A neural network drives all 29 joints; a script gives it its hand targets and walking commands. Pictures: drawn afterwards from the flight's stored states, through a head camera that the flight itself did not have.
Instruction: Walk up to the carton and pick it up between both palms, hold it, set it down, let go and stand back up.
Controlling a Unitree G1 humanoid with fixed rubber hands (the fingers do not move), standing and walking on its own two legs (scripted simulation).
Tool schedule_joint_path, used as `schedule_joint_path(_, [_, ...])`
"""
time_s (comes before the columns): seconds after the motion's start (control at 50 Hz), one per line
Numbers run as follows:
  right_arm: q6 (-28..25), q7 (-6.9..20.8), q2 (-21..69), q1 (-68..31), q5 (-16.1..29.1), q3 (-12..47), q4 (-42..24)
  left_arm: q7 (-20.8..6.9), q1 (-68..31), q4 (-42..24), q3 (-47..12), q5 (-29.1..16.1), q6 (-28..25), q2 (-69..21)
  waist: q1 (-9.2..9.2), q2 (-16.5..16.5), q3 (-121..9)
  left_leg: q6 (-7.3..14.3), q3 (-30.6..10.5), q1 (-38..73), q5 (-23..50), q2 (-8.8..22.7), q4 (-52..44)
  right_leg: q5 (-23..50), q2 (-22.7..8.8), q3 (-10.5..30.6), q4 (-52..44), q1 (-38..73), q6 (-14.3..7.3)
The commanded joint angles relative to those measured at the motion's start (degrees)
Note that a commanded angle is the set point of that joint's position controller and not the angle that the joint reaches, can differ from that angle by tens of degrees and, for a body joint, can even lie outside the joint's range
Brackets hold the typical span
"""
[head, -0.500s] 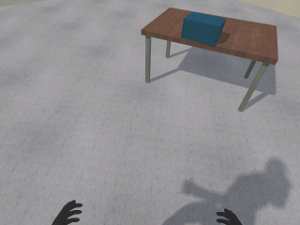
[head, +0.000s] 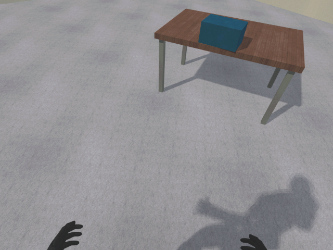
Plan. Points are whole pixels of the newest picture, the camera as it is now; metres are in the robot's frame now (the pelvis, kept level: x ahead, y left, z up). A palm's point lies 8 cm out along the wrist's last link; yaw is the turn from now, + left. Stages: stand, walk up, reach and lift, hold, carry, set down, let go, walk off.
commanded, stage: stand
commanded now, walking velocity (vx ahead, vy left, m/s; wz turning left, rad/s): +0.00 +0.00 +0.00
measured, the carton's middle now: (222, 32) +1.58 -0.38 -0.10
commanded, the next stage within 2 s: none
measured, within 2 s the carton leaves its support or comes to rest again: neither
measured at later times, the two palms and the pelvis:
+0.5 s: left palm out of the picture +0.15 +0.27 -0.07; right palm out of the picture +0.13 -0.23 -0.09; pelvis +0.00 +0.00 +0.00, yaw +0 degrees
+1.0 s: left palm out of the picture +0.14 +0.27 -0.07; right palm out of the picture +0.12 -0.23 -0.09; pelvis -0.01 +0.00 +0.00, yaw +0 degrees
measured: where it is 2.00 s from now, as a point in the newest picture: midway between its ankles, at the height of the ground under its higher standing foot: outside the picture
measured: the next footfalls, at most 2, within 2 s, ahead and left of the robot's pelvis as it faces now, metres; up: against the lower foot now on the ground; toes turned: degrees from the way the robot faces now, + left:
none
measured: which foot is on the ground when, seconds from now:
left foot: down 0.00-1.00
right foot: down 0.00-1.00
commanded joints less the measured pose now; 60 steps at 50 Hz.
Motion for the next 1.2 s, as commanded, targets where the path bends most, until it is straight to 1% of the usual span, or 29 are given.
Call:
schedule_joint_path(0.0, [-1.9, -0.5, -15.6, -4.2, -1.8, -5.4, -4.3, 0.8, -2.8, -1.1, 3.7, 1.6, -3.0, 12.5, -0.12, 2.0, -2.3, 4.0, -4.3, -1.5, 15.5, 3.8, -5.0, 16.8, -6.1, 5.4, -6.7, 3.0, -4.8])
schedule_joint_path(0.06, [-2.3, -0.4, -17.5, -2.4, -1.1, -6.0, -3.2, 0.3, -3.2, -1.5, 3.6, 1.1, -3.1, 11.7, 0.15, 1.0, -3.3, 3.7, -5.2, 0.3, 15.7, 3.8, -4.9, 17.4, -5.4, 5.4, -6.0, 2.8, -4.9])
schedule_joint_path(0.2, [-2.4, -0.1, -16.2, -3.0, -1.1, -5.5, -2.8, 0.6, -2.4, -0.4, 3.8, 1.6, -3.5, 13.5, -0.07, 4.1, -3.0, 3.4, -5.4, -0.8, 15.4, 3.7, -5.2, 17.6, -6.2, 6.4, -7.4, 3.4, -4.9])
schedule_joint_path(0.22, [-2.4, -0.1, -16.7, -2.6, -1.2, -5.7, -2.7, 0.5, -2.7, -0.6, 4.0, 1.7, -3.1, 12.6, -0.1, 2.4, -4.1, 3.6, -5.1, 0.2, 14.7, 4.1, -5.3, 15.7, -6.0, 5.4, -7.1, 3.4, -5.1])
schedule_joint_path(0.32, [-2.3, -0.4, -16.5, -3.5, -1.2, -5.6, -2.4, 0.3, -3.6, -0.5, 3.5, 1.6, -3.2, 11.6, -0.48, 2.7, -4.5, 3.7, -5.4, 0.5, 15.9, 4.2, -5.5, 16.6, -5.4, 4.8, -6.0, 3.2, -4.9])
schedule_joint_path(0.34, [-2.4, -0.2, -16.5, -4.2, -1.1, -5.7, -2.5, 0.3, -2.6, -0.9, 3.7, 1.4, -3.5, 11.7, 0.83, 3.1, -3.5, 3.6, -5.8, 0.3, 16.7, 3.9, -6.0, 17.7, -5.9, 5.6, -7.2, 3.5, -5.0])
schedule_joint_path(0.36, [-2.3, -0.2, -16.0, -2.9, -1.4, -5.3, -2.4, 0.5, -2.1, 0.0, 3.8, 1.5, -3.5, 13.1, -0.34, 2.6, -4.4, 3.7, -4.9, 0.7, 16.7, 3.8, -5.5, 19.0, -5.5, 5.3, -6.9, 4.3, -5.0])
schedule_joint_path(0.4, [-2.3, -0.3, -16.3, -2.0, -1.0, -5.2, -1.6, 0.4, -1.8, 0.2, 4.0, 1.3, -3.5, 13.7, -0.34, 4.7, -3.3, 3.8, -5.7, 0.6, 17.4, 4.2, -5.6, 17.8, -6.1, 5.8, -6.8, 3.6, -4.7])
schedule_joint_path(0.46, [-2.4, -0.5, -17.5, -3.8, -1.4, -5.9, -2.1, 0.5, -2.9, -0.5, 3.8, 1.1, -3.5, 11.9, 0.69, 2.1, -5.0, 4.0, -6.1, 1.4, 18.4, 4.4, -5.5, 18.8, -6.1, 5.4, -6.3, 4.2, -4.6])
schedule_joint_path(0.48, [-2.2, -0.4, -17.0, -3.5, -1.0, -5.6, -2.0, 0.4, -2.3, 0.3, 3.7, 1.1, -3.5, 12.1, 0.31, 3.2, -5.5, 4.0, -6.0, 1.3, 19.0, 4.2, -4.5, 19.4, -5.8, 6.1, -6.3, 3.9, -5.0])
schedule_joint_path(0.5, [-2.6, -0.4, -16.0, -3.6, -1.5, -5.1, -2.4, 0.6, -2.9, 0.1, 3.9, 1.3, -3.3, 13.2, -0.12, 1.8, -4.7, 4.2, -6.0, 1.0, 18.1, 4.8, -5.9, 19.6, -5.6, 5.4, -6.8, 3.9, -4.8])
schedule_joint_path(0.54, [-2.4, -0.4, -16.7, -4.5, -1.3, -5.5, -1.8, 0.5, -2.1, 0.4, 3.9, 1.0, -3.1, 12.3, 1.32, 4.7, -3.2, 4.5, -6.1, 0.6, 18.4, 4.4, -6.6, 18.6, -6.2, 5.9, -6.5, 3.6, -5.0])
schedule_joint_path(0.6, [-2.0, -0.3, -17.0, -4.7, -1.1, -5.5, -1.6, 0.5, -2.2, 0.3, 3.8, 1.3, -3.7, 13.6, 0.74, 1.2, -5.6, 3.8, -5.4, 1.7, 17.6, 4.2, -5.8, 18.6, -6.1, 5.5, -7.0, 4.6, -4.8])
schedule_joint_path(0.64, [-2.5, -0.2, -17.0, -3.6, -0.8, -5.8, -1.9, 0.4, -3.3, 0.0, 3.6, 1.5, -3.5, 12.4, -0.1, 1.9, -3.4, 3.3, -5.1, 1.7, 18.0, 4.0, -4.8, 20.5, -6.7, 6.4, -7.3, 2.1, -5.7])
schedule_joint_path(0.66, [-2.5, -0.3, -17.8, -2.9, -0.9, -5.7, -1.0, 0.6, -3.8, -0.2, 4.0, 1.3, -3.4, 13.2, 0.31, 2.0, -3.6, 3.5, -5.8, 1.5, 17.0, 4.2, -6.2, 18.8, -6.5, 5.8, -7.2, 2.7, -5.5])
schedule_joint_path(0.68, [-2.4, -0.2, -17.4, -3.7, -1.3, -5.8, -0.7, 0.7, -1.9, 0.6, 4.2, 1.5, -3.6, 13.8, 0.25, 5.3, -2.6, 3.4, -6.1, 0.9, 15.9, 4.1, -6.6, 17.4, -6.1, 6.3, -8.1, 3.1, -5.1])
schedule_joint_path(0.7, [-2.4, 0.0, -16.1, -4.4, -1.4, -5.2, -1.7, 0.5, -2.2, 0.2, 3.9, 1.2, -3.4, 12.8, 0.24, 2.4, -4.6, 3.7, -6.0, 2.1, 16.5, 4.5, -6.7, 17.8, -6.0, 5.4, -7.7, 3.8, -4.8])
schedule_joint_path(0.74, [-2.6, 0.1, -16.1, -5.0, -0.8, -5.1, -1.1, 0.5, -2.7, 0.5, 3.6, 1.1, -3.6, 13.1, 0.13, 4.6, -4.2, 3.5, -5.2, 1.5, 15.8, 4.1, -5.9, 18.5, -6.4, 6.6, -8.0, 3.2, -5.2])
schedule_joint_path(0.84, [-2.5, -0.2, -16.5, -4.0, -1.1, -5.2, -1.3, 0.3, -3.5, 1.6, 3.9, 1.5, -3.4, 13.0, 0.47, 1.4, -3.6, 4.4, -7.1, 0.5, 15.5, 4.5, -7.0, 15.6, -5.7, 5.9, -8.6, 3.8, -4.7])
schedule_joint_path(0.86, [-2.6, 0.0, -17.4, -4.8, -1.1, -5.6, -1.2, 0.2, -3.1, 0.8, 3.6, 1.1, -3.7, 12.8, 0.61, 4.3, -3.3, 4.3, -6.7, 0.6, 14.9, 4.2, -6.8, 15.8, -6.0, 6.4, -9.0, 3.1, -4.4])
schedule_joint_path(0.9, [-2.4, -0.1, -16.3, -3.5, -1.3, -5.4, -0.5, 0.2, -2.9, 1.4, 3.9, 1.5, -3.6, 13.3, 0.54, 1.8, -2.9, 4.1, -6.3, 0.1, 15.2, 4.1, -7.6, 16.2, -6.4, 5.8, -8.7, 4.4, -4.5])
schedule_joint_path(0.92, [-2.4, -0.1, -17.4, -3.6, -1.2, -5.6, -0.5, 0.5, -1.7, 1.2, 3.7, 1.1, -3.6, 13.3, 0.11, 4.2, -3.5, 4.2, -6.8, 1.3, 16.3, 4.3, -7.0, 16.6, -5.9, 6.8, -8.3, 3.4, -5.0])
schedule_joint_path(0.94, [-2.7, 0.1, -17.0, -4.6, -0.9, -5.4, -1.0, 0.5, -2.7, 1.7, 3.8, 1.4, -3.6, 13.7, -0.27, 2.1, -4.4, 4.1, -5.5, 0.9, 16.2, 4.2, -6.5, 17.3, -5.8, 5.9, -8.5, 4.3, -4.8])
schedule_joint_path(1.0, [-2.6, -0.1, -17.7, -3.6, -0.8, -5.8, -0.4, 0.4, -2.3, 1.7, 3.8, 1.4, -3.6, 13.8, 0.35, 2.1, -2.9, 3.7, -5.9, 1.9, 15.2, 3.9, -6.6, 15.6, -6.4, 6.9, -9.2, 2.5, -5.3])
schedule_joint_path(1.04, [-2.4, 0.2, -16.8, -4.4, -1.3, -5.3, -0.2, 0.2, -2.7, 1.0, 3.8, 1.2, -3.8, 13.4, 0.16, 5.2, -3.1, 3.9, -6.6, 1.9, 15.3, 4.3, -7.6, 15.5, -6.5, 6.7, -8.7, 2.4, -5.1])
schedule_joint_path(1.08, [-2.2, 0.0, -16.7, -4.7, -1.3, -5.2, -0.5, 0.4, -2.9, 1.5, 3.5, 1.3, -3.4, 13.1, 0.28, 4.3, -2.5, 4.2, -6.8, 1.3, 12.9, 4.4, -8.0, 14.3, -6.0, 6.5, -9.5, 2.4, -4.7])
schedule_joint_path(1.1, [-2.5, 0.2, -17.1, -4.5, -1.1, -5.3, -0.2, 0.3, -3.3, 1.9, 3.7, 1.3, -3.4, 13.2, 0.31, 1.8, -1.5, 4.0, -7.0, -0.4, 13.8, 4.8, -7.9, 13.4, -5.6, 6.1, -9.9, 2.8, -4.5])
schedule_joint_path(1.14, [-2.6, 0.1, -15.5, -4.7, -1.2, -4.6, -0.6, 0.1, -3.6, 1.8, 3.2, 1.4, -3.6, 12.1, -0.33, 1.9, -2.0, 4.0, -6.8, 0.6, 11.9, 4.3, -8.2, 11.7, -5.9, 6.9, -10.2, 2.4, -4.7])
schedule_joint_path(1.18, [-2.5, 0.1, -17.1, -5.4, -1.2, -5.3, -0.5, 0.1, -3.4, 1.2, 3.8, 1.7, -3.8, 13.7, 0.35, 4.5, -1.2, 3.8, -6.7, 0.3, 12.7, 4.1, -8.9, 11.7, -6.5, 7.2, -10.5, 1.3, -4.8])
